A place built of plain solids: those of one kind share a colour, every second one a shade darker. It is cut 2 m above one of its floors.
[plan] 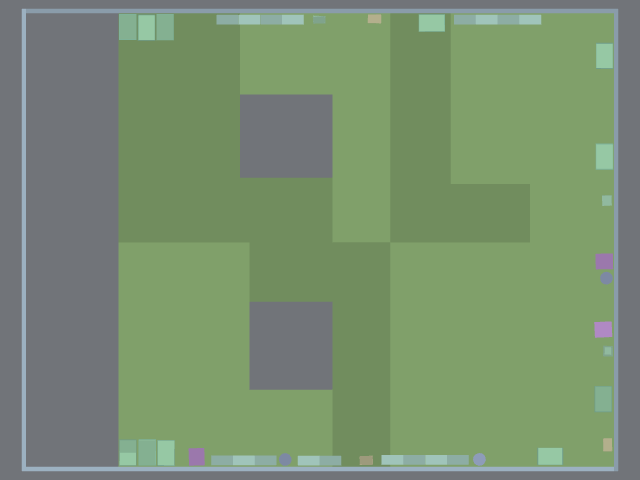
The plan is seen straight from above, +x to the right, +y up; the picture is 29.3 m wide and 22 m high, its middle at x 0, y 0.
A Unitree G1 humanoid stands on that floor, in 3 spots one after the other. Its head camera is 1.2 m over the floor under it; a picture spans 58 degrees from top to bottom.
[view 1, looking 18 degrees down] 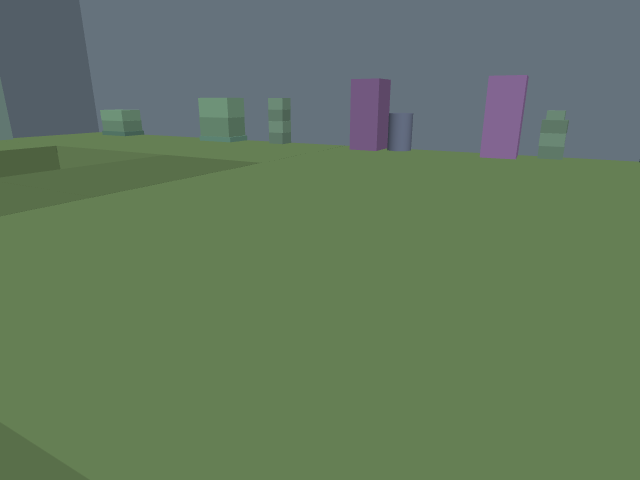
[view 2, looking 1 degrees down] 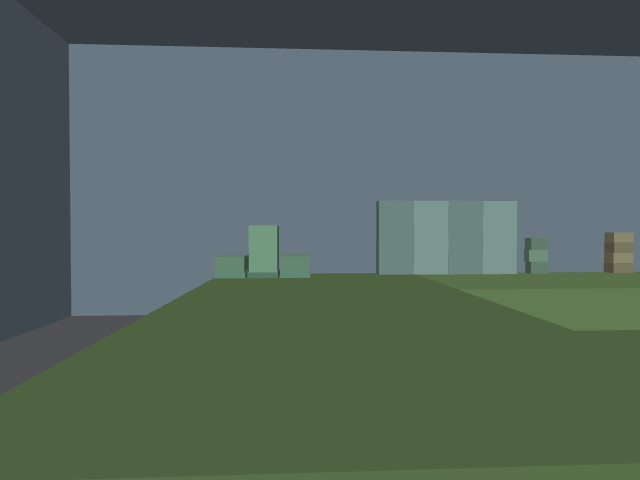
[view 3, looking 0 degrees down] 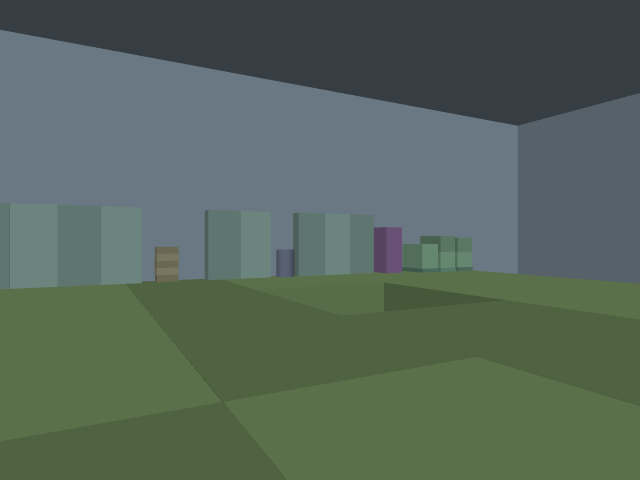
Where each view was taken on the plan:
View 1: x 2.61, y -5.33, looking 29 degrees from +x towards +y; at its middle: floor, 3.89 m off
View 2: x -7.05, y -2.25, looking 87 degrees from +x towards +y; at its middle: wall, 12.67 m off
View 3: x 4.09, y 3.06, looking -118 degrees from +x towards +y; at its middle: shelving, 14.65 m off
